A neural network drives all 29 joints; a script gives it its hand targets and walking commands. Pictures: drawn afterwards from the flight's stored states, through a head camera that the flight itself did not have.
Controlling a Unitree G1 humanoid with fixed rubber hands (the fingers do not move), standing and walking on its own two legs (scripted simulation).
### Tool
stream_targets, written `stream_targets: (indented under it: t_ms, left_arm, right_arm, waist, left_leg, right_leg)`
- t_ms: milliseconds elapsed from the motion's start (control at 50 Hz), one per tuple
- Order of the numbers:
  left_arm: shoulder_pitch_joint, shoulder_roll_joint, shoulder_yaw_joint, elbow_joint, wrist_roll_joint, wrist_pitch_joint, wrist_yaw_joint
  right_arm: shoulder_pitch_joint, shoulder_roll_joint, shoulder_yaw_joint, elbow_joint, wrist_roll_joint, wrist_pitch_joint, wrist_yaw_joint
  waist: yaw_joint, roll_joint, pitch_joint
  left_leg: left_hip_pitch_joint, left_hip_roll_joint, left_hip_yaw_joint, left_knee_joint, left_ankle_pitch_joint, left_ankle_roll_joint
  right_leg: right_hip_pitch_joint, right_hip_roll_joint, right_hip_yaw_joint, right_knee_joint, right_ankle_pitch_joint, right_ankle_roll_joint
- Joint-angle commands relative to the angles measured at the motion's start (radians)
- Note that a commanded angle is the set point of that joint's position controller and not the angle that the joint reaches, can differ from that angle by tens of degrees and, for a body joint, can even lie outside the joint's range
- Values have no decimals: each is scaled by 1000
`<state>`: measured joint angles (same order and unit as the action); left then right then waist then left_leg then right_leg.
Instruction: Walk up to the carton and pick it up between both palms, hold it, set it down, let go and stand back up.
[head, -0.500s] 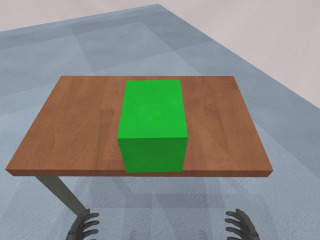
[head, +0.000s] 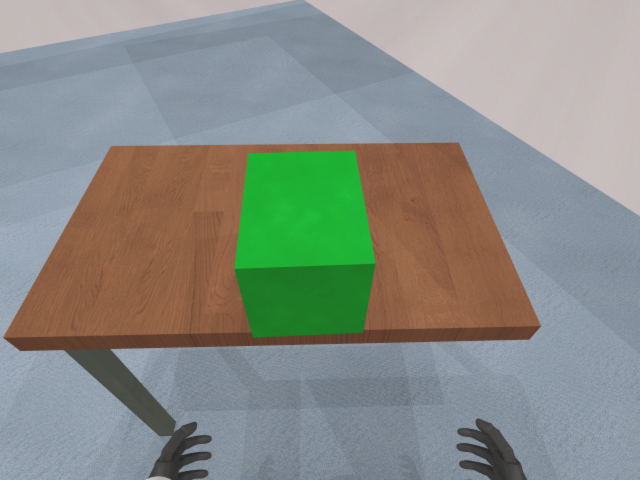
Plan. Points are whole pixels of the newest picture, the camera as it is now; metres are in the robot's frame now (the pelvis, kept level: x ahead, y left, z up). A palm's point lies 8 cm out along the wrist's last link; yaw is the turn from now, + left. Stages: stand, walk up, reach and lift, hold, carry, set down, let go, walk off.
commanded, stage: set down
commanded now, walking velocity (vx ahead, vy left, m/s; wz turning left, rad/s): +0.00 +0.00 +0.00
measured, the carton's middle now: (305, 242) +0.48 +0.06 -0.01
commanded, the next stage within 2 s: let go in 1.04 s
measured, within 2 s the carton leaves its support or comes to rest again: neither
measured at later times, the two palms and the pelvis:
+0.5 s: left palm out of the picture +0.14 +0.22 -0.10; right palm out of the picture +0.13 -0.21 -0.11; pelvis -0.03 +0.00 -0.01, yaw +0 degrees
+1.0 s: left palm (174, 464) +0.18 +0.22 -0.10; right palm (520, 477) +0.17 -0.23 -0.10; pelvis +0.00 +0.00 -0.01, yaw +0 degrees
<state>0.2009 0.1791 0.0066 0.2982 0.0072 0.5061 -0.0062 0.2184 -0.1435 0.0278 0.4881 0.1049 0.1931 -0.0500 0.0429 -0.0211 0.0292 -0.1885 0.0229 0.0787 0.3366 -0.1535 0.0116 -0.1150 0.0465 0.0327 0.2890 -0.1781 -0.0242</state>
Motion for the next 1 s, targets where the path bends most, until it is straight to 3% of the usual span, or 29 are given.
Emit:
stream_targets:
  t_ms: [0,20,100,160,220,260,300,340,400,440,460,520,560,600,620,660,680,740,760,820,840,880,920,940,980]
  left_arm:
    - [-122,76,51,-91,13,19,19]
    - [-123,69,39,-113,19,29,27]
    - [-144,45,1,-134,7,55,47]
    - [-166,70,6,-124,23,95,55]
    - [-152,52,19,-80,24,111,49]
    - [-177,70,27,-127,24,86,60]
    - [-259,51,27,-20,15,115,59]
    - [-248,58,28,-27,2,101,58]
    - [-258,55,34,71,11,101,43]
    - [-251,58,40,-23,-2,67,45]
    - [-235,66,49,-28,17,70,44]
    - [-278,68,29,-15,23,97,45]
    - [-321,72,40,102,37,126,36]
    - [-352,70,64,85,39,128,41]
    - [-339,54,65,106,47,139,38]
    - [-331,61,59,81,45,137,45]
    - [-321,81,72,38,57,134,52]
    - [-346,85,67,96,53,131,40]
    - [-325,75,67,23,52,108,39]
    - [-274,84,52,-23,41,70,35]
    - [-295,102,66,8,55,70,29]
    - [-192,98,49,-58,45,27,29]
    - [-122,100,60,-96,52,-8,22]
    - [-88,113,52,-75,44,-23,15]
    - [-112,92,47,61,69,17,-8]
  right_arm:
    - [-125,-46,-39,-106,-15,-4,12]
    - [-123,-51,-52,-79,-32,1,19]
    - [-92,-87,-91,-62,-57,21,42]
    - [-130,-73,-119,-33,-66,39,54]
    - [-120,-87,-125,5,-82,39,67]
    - [-149,-80,-127,-47,-73,14,68]
    - [-232,-44,-113,0,-77,31,73]
    - [-215,-59,-114,-13,-78,16,75]
    - [-206,-55,-109,43,-111,9,65]
    - [-216,-69,-125,-29,-110,-23,61]
    - [-191,-64,-129,8,-108,-18,58]
    - [-235,-99,-150,61,-106,0,66]
    - [-288,-67,-128,141,-114,11,67]
    - [-308,-54,-126,159,-106,2,70]
    - [-311,-46,-115,192,-122,4,70]
    - [-309,-79,-145,175,-136,-7,69]
    - [-283,-89,-154,152,-125,-6,70]
    - [-320,-101,-164,216,-122,-6,70]
    - [-298,-87,-155,169,-126,-29,65]
    - [-261,-102,-133,144,-96,-65,64]
    - [-307,-117,-141,179,-110,-62,62]
    - [-229,-111,-121,108,-90,-108,67]
    - [-176,-131,-103,97,-84,-147,61]
    - [-174,-139,-101,114,-87,-168,56]
    - [-192,-101,-77,288,-94,-142,51]
  waist:
    - [13,3,-76]
    - [3,44,-72]
    - [-23,55,-128]
    - [-21,86,-125]
    - [-19,55,-88]
    - [-11,38,-147]
    - [-14,24,-117]
    - [-10,8,-136]
    - [-6,-23,-152]
    - [-8,-29,-180]
    - [-6,0,-151]
    - [-21,38,-124]
    - [-12,19,-101]
    - [-12,32,-121]
    - [-9,6,-118]
    - [-26,0,-159]
    - [-35,29,-181]
    - [-53,9,-188]
    - [-31,5,-206]
    - [-43,21,-265]
    - [-39,15,-263]
    - [-27,20,-314]
    - [-17,-9,-312]
    - [-17,-18,-327]
    - [-38,-2,-235]
  left_leg:
    - [116,14,-20,-23,130,-42]
    - [115,12,-18,-17,134,-41]
    - [167,24,-22,-18,102,-49]
    - [150,30,-25,-18,44,-51]
    - [123,35,-31,-17,-2,-51]
    - [126,38,-38,10,11,-45]
    - [97,40,-32,18,-45,-48]
    - [86,40,-31,33,-64,-38]
    - [71,33,-17,54,-17,-33]
    - [66,25,-10,51,3,-20]
    - [75,29,-28,42,3,-24]
    - [94,33,-26,28,-53,-36]
    - [50,30,-19,34,-97,-27]
    - [43,24,-17,40,-79,-30]
    - [33,30,-31,46,-85,-27]
    - [59,38,-39,59,-26,-30]
    - [73,30,-31,67,-1,-32]
    - [75,31,-41,77,18,-25]
    - [75,29,-41,85,39,-13]
    - [103,23,-41,97,176,-17]
    - [92,24,-49,116,200,-16]
    - [151,24,-52,108,263,-11]
    - [155,7,-43,122,390,-10]
    - [171,6,-47,113,405,-2]
    - [165,10,-66,91,376,-24]
  right_leg:
    - [-100,-44,-3,-40,64,8]
    - [-128,-42,1,-30,72,2]
    - [-151,-40,-6,-22,47,-9]
    - [-182,-49,-13,-5,10,-13]
    - [-174,-45,-14,13,-12,-18]
    - [-181,-47,-3,33,1,-14]
    - [-223,-55,-14,27,-68,-12]
    - [-223,-55,-12,40,-80,-10]
    - [-205,-72,-2,44,-49,-8]
    - [-162,-55,0,58,-9,-2]
    - [-185,-62,10,58,-2,-1]
    - [-198,-48,-9,52,-55,-12]
    - [-201,-68,-2,45,-113,-13]
    - [-222,-78,0,55,-97,-16]
    - [-217,-77,1,57,-97,-15]
    - [-195,-65,-7,78,-18,-16]
    - [-194,-64,-3,86,10,-13]
    - [-186,-64,-4,92,46,-11]
    - [-184,-71,8,98,73,-7]
    - [-126,-54,13,102,208,-7]
    - [-139,-49,9,112,233,4]
    - [-102,-45,26,105,300,-2]
    - [-41,-33,38,98,446,6]
    - [-23,-37,35,105,492,20]
    - [-42,-48,30,69,425,12]
